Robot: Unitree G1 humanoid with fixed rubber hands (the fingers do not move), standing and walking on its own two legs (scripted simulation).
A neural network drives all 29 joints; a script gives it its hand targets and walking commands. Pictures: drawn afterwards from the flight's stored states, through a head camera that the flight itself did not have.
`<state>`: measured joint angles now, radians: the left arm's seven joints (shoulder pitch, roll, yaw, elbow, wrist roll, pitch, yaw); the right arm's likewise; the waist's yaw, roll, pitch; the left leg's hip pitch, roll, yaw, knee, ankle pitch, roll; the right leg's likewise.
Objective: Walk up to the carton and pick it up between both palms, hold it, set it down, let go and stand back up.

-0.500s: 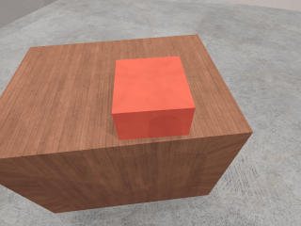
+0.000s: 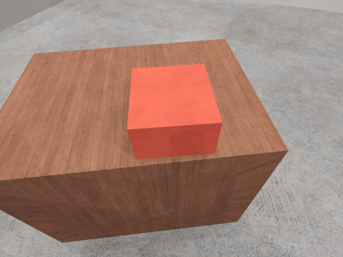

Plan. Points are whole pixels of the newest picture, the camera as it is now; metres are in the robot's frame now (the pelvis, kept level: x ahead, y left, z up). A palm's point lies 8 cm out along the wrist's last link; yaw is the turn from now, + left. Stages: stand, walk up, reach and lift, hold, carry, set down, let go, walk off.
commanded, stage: stand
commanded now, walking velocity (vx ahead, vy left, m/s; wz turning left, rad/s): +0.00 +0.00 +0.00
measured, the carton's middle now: (171, 109) +0.53 +0.02 +0.01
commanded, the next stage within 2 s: none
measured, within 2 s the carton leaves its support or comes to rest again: neither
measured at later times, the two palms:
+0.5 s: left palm out of the picture -0.04 +0.20 -0.15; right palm out of the picture -0.04 -0.20 -0.15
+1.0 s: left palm out of the picture -0.04 +0.20 -0.15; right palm out of the picture -0.04 -0.20 -0.15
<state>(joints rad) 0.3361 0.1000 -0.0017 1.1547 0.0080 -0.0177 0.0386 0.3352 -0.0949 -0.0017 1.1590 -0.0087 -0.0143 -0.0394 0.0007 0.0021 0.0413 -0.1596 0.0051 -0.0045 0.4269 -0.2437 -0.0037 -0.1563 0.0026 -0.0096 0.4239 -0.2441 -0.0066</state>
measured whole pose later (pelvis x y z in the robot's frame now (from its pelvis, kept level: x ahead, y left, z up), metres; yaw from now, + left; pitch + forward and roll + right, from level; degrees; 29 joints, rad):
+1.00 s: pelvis +0.00 +0.00 +0.00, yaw +0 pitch -1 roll +0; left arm 0.34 0.10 0.00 1.15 0.01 -0.02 0.04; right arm 0.34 -0.09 0.00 1.16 -0.01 -0.02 -0.04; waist 0.00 0.00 0.04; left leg -0.16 0.01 0.00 0.42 -0.24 0.00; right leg -0.15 0.00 -0.01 0.42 -0.24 -0.01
